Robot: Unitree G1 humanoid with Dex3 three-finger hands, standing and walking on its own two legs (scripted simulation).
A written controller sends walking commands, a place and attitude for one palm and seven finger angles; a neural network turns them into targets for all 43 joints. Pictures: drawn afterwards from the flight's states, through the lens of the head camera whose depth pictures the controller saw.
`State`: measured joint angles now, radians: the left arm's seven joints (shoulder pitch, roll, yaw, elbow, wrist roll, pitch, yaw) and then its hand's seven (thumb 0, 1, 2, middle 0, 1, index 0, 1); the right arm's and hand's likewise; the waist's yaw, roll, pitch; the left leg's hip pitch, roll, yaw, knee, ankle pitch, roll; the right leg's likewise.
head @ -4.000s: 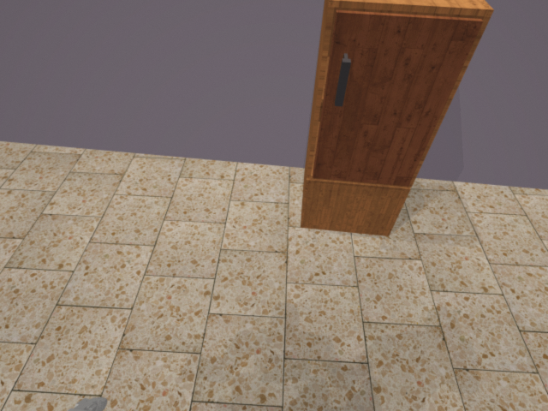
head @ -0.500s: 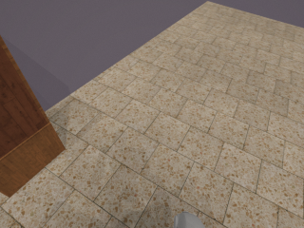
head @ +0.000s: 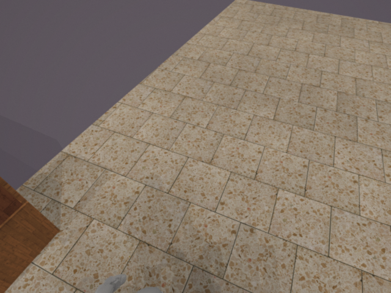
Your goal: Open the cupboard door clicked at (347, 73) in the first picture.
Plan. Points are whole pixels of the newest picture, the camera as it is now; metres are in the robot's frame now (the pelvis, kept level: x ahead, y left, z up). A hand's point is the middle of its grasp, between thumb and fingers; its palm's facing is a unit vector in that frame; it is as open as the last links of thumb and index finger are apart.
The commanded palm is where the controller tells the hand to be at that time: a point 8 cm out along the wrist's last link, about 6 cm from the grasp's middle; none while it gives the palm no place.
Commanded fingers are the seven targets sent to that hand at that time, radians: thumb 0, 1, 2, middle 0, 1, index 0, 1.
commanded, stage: turn to face it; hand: left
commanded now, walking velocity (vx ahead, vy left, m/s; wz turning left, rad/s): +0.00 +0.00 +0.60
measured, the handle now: out of the picture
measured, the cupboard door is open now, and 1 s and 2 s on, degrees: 0 0 0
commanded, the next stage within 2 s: take the last steps up to it in 1.68 s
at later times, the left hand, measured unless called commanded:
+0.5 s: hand out of the picture -0.01 +0.27 -0.16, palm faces +0.33 -0.91 -0.27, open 7.4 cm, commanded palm none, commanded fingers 0.00 0.90 0.90 -0.20 -0.30 -0.20 -0.30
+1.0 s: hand out of the picture -0.05 +0.19 -0.15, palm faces +0.57 -0.79 -0.25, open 7.4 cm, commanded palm none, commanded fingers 0.00 0.90 0.90 -0.20 -0.30 -0.20 -0.30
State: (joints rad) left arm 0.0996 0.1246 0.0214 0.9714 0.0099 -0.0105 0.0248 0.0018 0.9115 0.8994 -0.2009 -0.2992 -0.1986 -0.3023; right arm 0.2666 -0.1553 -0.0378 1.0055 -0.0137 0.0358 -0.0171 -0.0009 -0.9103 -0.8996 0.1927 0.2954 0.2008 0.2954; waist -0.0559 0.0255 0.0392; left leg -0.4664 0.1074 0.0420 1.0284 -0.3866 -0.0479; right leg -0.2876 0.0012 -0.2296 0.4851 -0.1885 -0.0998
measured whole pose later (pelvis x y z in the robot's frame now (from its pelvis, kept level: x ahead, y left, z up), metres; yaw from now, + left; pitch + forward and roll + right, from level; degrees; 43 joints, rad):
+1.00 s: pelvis -0.01 -0.01 +0.00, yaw +36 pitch +0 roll +1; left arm 0.20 0.19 0.03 0.89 0.02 0.01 0.02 0.01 0.90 0.90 -0.20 -0.30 -0.20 -0.30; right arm 0.17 -0.26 -0.09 0.93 -0.02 0.09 0.03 0.00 -0.91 -0.90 0.19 0.30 0.20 0.30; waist -0.02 0.00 0.09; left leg -0.46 0.04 0.04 0.98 -0.41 -0.08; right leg -0.18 -0.13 -0.21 0.53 -0.32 0.01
